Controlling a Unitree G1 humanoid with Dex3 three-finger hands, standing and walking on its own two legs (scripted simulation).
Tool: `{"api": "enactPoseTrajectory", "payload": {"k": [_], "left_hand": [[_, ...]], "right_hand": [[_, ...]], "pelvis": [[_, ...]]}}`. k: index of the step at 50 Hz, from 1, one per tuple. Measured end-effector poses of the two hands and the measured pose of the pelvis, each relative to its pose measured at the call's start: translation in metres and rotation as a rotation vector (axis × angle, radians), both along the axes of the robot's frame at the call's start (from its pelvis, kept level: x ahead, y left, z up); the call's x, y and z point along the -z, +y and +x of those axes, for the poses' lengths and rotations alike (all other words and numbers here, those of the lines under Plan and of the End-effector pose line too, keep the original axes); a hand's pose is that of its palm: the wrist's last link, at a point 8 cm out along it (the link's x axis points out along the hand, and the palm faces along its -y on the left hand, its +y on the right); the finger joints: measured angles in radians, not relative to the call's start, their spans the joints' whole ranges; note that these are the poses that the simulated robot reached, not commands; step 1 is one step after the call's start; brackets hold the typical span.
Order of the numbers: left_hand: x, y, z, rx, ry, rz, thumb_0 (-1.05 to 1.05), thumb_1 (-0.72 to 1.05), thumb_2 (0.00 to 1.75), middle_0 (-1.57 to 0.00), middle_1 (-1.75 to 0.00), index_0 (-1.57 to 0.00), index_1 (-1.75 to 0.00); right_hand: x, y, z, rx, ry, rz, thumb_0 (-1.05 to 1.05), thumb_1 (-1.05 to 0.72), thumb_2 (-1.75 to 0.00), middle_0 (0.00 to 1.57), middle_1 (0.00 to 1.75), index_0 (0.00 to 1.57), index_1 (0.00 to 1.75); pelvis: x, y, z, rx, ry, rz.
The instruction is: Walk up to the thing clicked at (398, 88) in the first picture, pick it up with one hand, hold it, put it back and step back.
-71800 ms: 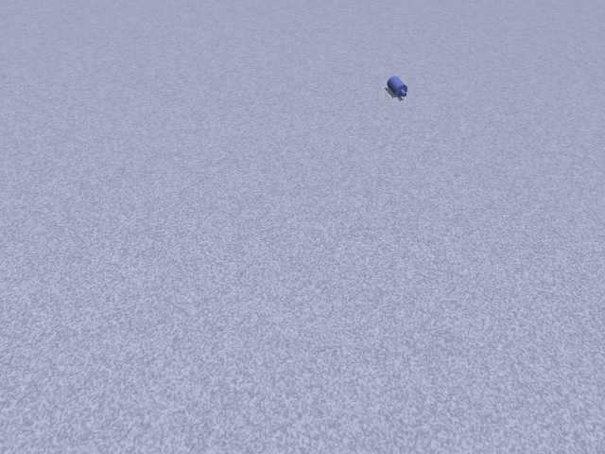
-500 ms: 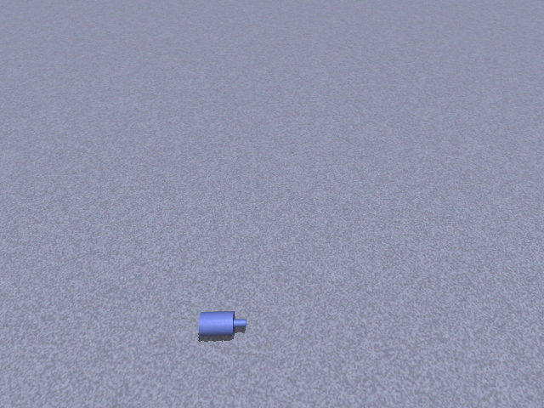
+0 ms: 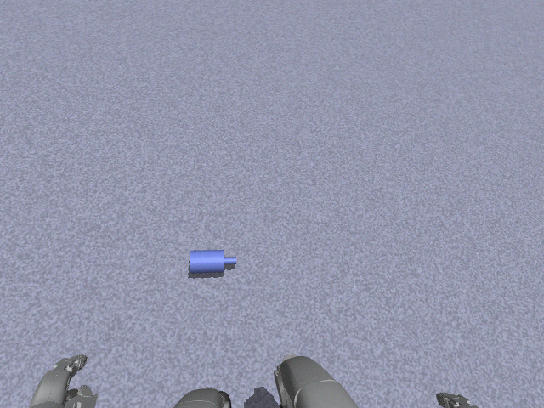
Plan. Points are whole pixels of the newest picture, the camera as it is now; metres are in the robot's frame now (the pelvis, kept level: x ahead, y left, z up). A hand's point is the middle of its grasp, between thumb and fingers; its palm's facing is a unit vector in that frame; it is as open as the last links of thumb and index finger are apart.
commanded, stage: step back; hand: left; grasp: from above
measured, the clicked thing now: (213, 261) +0.57 +0.12 -0.73
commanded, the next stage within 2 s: none
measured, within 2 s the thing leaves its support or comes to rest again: neither
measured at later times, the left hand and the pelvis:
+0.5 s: hand out of the picture +0.02 +0.24 -0.13, palm faces -0.03 -0.91 -0.40, open 7.4 cm; pelvis -0.11 -0.02 +0.00, yaw -3 degrees
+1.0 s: hand out of the picture -0.18 +0.27 -0.17, palm faces -0.05 -0.92 -0.38, open 7.4 cm; pelvis -0.27 -0.01 -0.01, yaw -4 degrees
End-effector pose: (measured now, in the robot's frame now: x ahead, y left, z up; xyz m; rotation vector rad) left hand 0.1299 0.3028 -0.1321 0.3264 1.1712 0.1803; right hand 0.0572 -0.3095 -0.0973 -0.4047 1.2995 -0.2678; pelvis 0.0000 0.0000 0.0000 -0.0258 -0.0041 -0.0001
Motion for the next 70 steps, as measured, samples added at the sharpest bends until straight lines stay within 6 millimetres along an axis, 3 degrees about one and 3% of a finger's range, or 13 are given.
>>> {"api": "enactPoseTrajectory", "payload": {"k": [11, 15, 18, 25, 32, 36, 40, 47, 52, 56, 61, 66, 70], "left_hand": [[-0.003, -0.005, -0.062, 0.044, 0.065, 0.044, 0.01, 0.9, 0.9, -0.2, -0.3, -0.2, -0.3], [-0.016, -0.015, -0.083, 0.047, 0.034, 0.059, 0.01, 0.9, 0.9, -0.2, -0.3, -0.2, -0.3], [-0.025, -0.018, -0.097, 0.045, 0.002, 0.065, 0.01, 0.9, 0.9, -0.21, -0.3, -0.21, -0.3], [-0.039, -0.021, -0.116, 0.031, -0.077, 0.063, 0.01, 0.9, 0.9, -0.21, -0.3, -0.21, -0.3], [-0.023, -0.01, -0.145, 0.036, -0.139, 0.028, 0.01, 0.9, 0.9, -0.21, -0.3, -0.21, -0.3], [-0.008, 0.001, -0.178, 0.017, -0.115, -0.003, 0.0, 0.9, 0.9, -0.21, -0.3, -0.21, -0.3], [-0.011, 0.007, -0.217, -0.011, -0.063, -0.017, 0.01, 0.9, 0.9, -0.21, -0.3, -0.21, -0.3], [-0.008, 0.017, -0.29, -0.027, 0.019, 0.022, 0.01, 0.9, 0.9, -0.21, -0.3, -0.2, -0.3], [-0.003, 0.007, -0.334, 0.011, 0.078, 0.052, 0.01, 0.9, 0.9, -0.2, -0.3, -0.2, -0.3], [-0.007, -0.014, -0.369, 0.021, 0.079, 0.065, 0.01, 0.9, 0.9, -0.2, -0.3, -0.2, -0.3], [-0.03, -0.033, -0.412, 0.01, 0.071, 0.067, 0.01, 0.9, 0.9, -0.21, -0.3, -0.21, -0.3], [-0.042, -0.036, -0.419, 0.011, 0.018, 0.091, 0.01, 0.9, 0.9, -0.21, -0.3, -0.21, -0.3], [-0.037, -0.034, -0.417, 0.019, -0.079, 0.097, 0.01, 0.9, 0.9, -0.21, -0.3, -0.21, -0.3]], "right_hand": [[0.026, 0.003, -0.016, 0.028, -0.15, 0.062, 0.01, -0.9, -0.89, 0.2, 0.3, 0.21, 0.3], [0.036, -0.005, -0.03, 0.041, -0.167, 0.098, 0.01, -0.9, -0.89, 0.2, 0.3, 0.21, 0.3], [0.033, -0.008, -0.042, 0.039, -0.161, 0.111, 0.01, -0.9, -0.89, 0.2, 0.3, 0.21, 0.3], [0.021, -0.021, -0.083, -0.009, -0.115, 0.069, 0.01, -0.9, -0.89, 0.2, 0.3, 0.21, 0.3], [0.02, -0.015, -0.133, -0.05, -0.072, 0.008, 0.01, -0.9, -0.89, 0.2, 0.3, 0.21, 0.3], [0.013, 0.001, -0.167, -0.052, -0.073, 0.006, 0.01, -0.9, -0.89, 0.2, 0.3, 0.21, 0.3], [-0.003, 0.009, -0.195, -0.05, -0.078, 0.003, 0.01, -0.9, -0.89, 0.2, 0.3, 0.21, 0.3], [-0.011, 0.004, -0.21, -0.065, -0.165, -0.006, 0.01, -0.9, -0.89, 0.21, 0.3, 0.21, 0.3], [0.0, -0.013, -0.229, -0.07, -0.243, 0.005, 0.01, -0.9, -0.89, 0.21, 0.3, 0.21, 0.3], [0.019, -0.035, -0.258, -0.047, -0.257, 0.029, 0.01, -0.9, -0.89, 0.21, 0.3, 0.21, 0.3], [0.022, -0.045, -0.31, 0.001, -0.192, 0.065, 0.01, -0.9, -0.89, 0.2, 0.3, 0.21, 0.3], [0.024, -0.05, -0.368, 0.005, -0.11, 0.06, 0.01, -0.9, -0.89, 0.2, 0.3, 0.21, 0.3], [0.03, -0.047, -0.407, -0.024, -0.032, 0.043, 0.01, -0.9, -0.89, 0.2, 0.3, 0.21, 0.3]], "pelvis": [[0.014, -0.002, -0.039, 0.074, -0.042, 0.044], [0.014, -0.01, -0.057, 0.061, -0.064, 0.005], [0.01, -0.017, -0.07, 0.067, -0.063, 0.043], [0.001, -0.016, -0.106, 0.045, -0.024, 0.062], [0.013, -0.002, -0.155, -0.017, -0.031, 0.03], [0.015, 0.006, -0.182, -0.002, -0.062, 0.051], [0.003, 0.008, -0.201, -0.01, -0.052, -0.006], [0.002, 0.001, -0.245, 0.043, -0.029, 0.0], [0.014, -0.011, -0.286, 0.088, -0.037, 0.019], [0.022, -0.024, -0.322, 0.085, -0.057, -0.012], [0.008, -0.036, -0.348, 0.091, -0.045, 0.071], [0.002, -0.04, -0.374, 0.051, -0.009, 0.072], [0.009, -0.041, -0.402, -0.002, -0.007, 0.049]]}}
